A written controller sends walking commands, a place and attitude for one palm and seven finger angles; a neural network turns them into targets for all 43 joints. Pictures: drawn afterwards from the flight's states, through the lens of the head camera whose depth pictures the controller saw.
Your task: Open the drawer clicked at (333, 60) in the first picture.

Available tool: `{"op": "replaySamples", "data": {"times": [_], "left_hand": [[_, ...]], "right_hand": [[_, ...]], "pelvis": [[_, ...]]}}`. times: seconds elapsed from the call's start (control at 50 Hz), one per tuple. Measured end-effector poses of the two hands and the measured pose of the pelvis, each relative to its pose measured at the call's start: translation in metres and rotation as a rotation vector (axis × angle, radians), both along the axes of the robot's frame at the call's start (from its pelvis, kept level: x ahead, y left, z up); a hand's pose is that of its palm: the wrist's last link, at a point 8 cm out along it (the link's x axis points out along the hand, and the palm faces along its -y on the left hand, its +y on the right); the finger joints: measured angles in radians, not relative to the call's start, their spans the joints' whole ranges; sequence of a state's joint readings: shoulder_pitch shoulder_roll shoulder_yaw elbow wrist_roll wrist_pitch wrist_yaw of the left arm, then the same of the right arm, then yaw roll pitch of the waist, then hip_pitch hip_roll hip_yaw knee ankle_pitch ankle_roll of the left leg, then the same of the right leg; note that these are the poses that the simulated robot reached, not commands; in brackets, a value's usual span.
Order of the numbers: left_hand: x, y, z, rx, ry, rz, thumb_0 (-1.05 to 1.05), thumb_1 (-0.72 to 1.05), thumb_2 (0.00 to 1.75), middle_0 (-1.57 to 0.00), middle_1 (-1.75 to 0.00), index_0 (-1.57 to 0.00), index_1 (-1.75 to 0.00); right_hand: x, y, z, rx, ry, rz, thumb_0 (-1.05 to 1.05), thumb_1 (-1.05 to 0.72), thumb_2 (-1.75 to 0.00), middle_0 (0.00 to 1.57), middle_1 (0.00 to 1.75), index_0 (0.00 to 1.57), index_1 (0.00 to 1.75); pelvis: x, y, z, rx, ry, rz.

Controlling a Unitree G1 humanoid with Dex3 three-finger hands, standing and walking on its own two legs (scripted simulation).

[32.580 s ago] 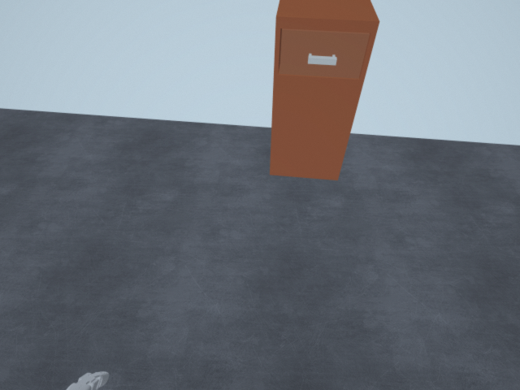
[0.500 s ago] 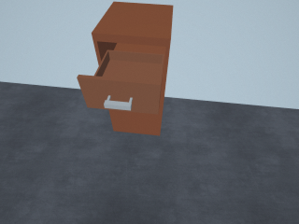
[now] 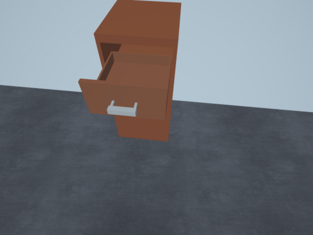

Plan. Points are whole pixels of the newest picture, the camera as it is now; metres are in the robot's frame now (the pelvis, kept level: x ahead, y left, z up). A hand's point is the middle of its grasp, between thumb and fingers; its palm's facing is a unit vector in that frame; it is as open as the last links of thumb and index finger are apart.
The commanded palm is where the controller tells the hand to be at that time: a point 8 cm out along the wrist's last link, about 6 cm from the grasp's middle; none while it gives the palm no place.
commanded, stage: look to check the result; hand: left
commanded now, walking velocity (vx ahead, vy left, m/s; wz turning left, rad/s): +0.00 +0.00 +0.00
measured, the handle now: (123, 107) +0.58 +0.17 -0.08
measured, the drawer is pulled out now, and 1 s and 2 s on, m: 0.29 0.29 0.29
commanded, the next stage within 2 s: stand and wait in 0.24 s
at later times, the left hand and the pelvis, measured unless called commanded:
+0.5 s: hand out of the picture +0.00 +0.15 -0.18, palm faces +0.05 -0.98 -0.17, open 7.3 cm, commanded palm none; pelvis +0.01 -0.01 +0.00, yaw +0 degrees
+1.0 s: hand out of the picture +0.00 +0.14 -0.18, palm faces +0.05 -0.98 -0.18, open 7.3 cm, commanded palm none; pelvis +0.02 -0.02 +0.00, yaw +1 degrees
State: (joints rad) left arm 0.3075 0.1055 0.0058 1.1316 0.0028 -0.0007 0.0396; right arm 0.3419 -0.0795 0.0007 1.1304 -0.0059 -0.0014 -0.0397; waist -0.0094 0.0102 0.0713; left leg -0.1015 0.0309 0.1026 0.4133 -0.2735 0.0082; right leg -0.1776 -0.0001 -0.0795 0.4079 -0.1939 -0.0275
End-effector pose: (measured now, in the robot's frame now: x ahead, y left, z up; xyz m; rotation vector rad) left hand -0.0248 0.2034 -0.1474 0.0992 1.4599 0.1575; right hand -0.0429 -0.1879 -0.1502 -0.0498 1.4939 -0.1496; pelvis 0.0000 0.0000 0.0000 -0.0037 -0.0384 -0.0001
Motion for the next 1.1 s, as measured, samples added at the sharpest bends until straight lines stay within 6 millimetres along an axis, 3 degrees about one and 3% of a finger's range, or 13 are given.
{"op": "replaySamples", "data": {"times": [0.66,1.1], "left_hand": [[0.020,-0.008,0.002,0.015,-0.002,0.002,0.01,0.91,0.90,-0.20,-0.30,-0.20,-0.30],[0.023,-0.015,0.002,0.017,0.000,0.007,0.01,0.91,0.90,-0.20,-0.30,-0.20,-0.30]], "right_hand": [[0.019,-0.017,0.000,-0.009,0.013,0.011,0.00,-0.91,-0.90,0.20,0.30,0.20,0.30],[0.024,-0.026,0.000,-0.011,0.021,0.017,0.00,-0.91,-0.90,0.20,0.30,0.20,0.30]], "pelvis": [[0.016,-0.012,0.000,0.001,0.004,0.005],[0.020,-0.020,0.000,0.001,0.006,0.011]]}}
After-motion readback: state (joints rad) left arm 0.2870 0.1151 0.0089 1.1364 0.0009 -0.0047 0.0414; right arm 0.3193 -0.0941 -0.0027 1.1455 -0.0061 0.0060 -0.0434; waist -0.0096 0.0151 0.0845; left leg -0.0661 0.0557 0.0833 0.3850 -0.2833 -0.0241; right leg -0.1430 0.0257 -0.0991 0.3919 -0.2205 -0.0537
